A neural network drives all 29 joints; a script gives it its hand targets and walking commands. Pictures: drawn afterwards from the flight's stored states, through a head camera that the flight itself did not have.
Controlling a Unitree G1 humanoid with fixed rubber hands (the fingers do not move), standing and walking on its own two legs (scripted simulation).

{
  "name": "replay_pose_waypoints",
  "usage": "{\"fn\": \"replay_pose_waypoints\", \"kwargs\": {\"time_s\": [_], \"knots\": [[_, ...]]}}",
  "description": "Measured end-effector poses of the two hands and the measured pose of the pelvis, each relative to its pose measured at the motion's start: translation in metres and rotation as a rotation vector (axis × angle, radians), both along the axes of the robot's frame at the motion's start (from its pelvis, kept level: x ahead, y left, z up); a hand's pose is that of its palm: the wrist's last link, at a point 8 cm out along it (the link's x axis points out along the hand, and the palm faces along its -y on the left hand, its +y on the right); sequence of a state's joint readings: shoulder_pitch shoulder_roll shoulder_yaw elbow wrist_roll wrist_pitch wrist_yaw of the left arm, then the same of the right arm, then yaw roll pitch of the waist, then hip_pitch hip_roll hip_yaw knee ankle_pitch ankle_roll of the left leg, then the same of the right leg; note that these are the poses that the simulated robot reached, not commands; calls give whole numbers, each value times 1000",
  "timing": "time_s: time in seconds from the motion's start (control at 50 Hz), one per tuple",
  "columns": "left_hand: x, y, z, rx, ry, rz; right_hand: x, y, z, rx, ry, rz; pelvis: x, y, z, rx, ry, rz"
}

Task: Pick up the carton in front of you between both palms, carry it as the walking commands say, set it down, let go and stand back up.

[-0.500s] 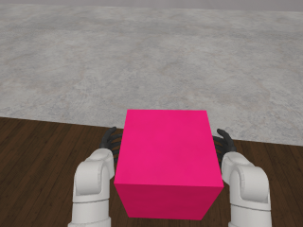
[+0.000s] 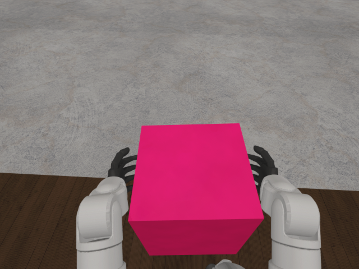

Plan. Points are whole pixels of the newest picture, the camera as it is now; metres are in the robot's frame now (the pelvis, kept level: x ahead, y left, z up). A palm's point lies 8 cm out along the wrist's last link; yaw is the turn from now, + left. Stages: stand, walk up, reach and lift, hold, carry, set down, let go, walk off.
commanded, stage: carry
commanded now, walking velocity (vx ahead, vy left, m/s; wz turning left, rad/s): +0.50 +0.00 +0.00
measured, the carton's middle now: (191, 193) +0.28 -0.01 +0.02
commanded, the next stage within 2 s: none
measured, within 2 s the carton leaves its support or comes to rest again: neither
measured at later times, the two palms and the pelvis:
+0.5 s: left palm (136, 73) +0.64 +0.14 +0.10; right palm (230, 71) +0.65 -0.16 +0.10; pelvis +0.34 -0.02 -0.01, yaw +2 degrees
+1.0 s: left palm (141, 26) +1.03 +0.16 +0.09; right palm (209, 25) +1.03 -0.13 +0.10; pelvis +0.66 +0.02 -0.02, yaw +2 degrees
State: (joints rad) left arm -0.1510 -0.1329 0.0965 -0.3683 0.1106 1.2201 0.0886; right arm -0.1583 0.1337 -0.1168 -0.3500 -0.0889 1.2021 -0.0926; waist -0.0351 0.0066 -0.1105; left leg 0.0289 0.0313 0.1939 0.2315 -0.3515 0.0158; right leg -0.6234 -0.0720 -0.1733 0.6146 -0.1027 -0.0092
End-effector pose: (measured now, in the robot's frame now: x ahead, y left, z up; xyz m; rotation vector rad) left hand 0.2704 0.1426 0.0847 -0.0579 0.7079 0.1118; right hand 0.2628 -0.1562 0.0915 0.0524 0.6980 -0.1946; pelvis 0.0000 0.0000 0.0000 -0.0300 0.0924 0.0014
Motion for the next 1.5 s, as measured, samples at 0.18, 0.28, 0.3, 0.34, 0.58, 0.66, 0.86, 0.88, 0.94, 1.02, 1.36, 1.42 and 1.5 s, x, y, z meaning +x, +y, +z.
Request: {"fn": "replay_pose_waypoints", "kwargs": {"time_s": [0.18,0.28,0.3,0.34,0.58,0.66,0.86,0.88,0.94,1.02,1.36,1.42,1.5], "knots": [[117,-9,-35,30,76,85,143,-9,-43,24,75,91,131,-31,-18,7,-30,53],[170,-6,-24,30,82,126,208,-5,-33,25,81,131,188,-37,-2,31,-21,53],[184,-6,-20,30,70,129,222,-4,-30,26,69,133,200,-37,0,34,-20,50],[214,-5,-11,27,43,129,251,-4,-22,27,42,129,226,-36,3,38,-19,44],[462,10,20,73,-79,-12,473,10,17,-72,-76,97,400,-1,-27,17,-41,5],[542,17,7,68,-6,-58,543,17,8,-98,2,77,447,12,-32,26,-39,5],[681,23,4,32,88,-40,674,22,1,-47,92,32,555,27,-4,6,16,8],[693,23,4,25,79,-31,688,23,2,-43,83,29,568,26,-3,6,20,12],[728,24,7,13,41,-1,729,23,5,-24,42,29,609,21,-6,12,26,19],[777,20,9,15,-18,28,784,19,3,1,-17,37,672,13,-20,34,27,32],[1010,-25,-143,79,118,91,1047,-24,-155,-17,115,164,932,-56,-155,83,-14,35],[1038,-28,-159,58,155,124,1080,-26,-173,2,154,163,960,-66,-146,100,17,47],[1080,-32,-170,34,130,155,1121,-31,-185,30,131,143,1002,-74,-141,103,43,44]]}}
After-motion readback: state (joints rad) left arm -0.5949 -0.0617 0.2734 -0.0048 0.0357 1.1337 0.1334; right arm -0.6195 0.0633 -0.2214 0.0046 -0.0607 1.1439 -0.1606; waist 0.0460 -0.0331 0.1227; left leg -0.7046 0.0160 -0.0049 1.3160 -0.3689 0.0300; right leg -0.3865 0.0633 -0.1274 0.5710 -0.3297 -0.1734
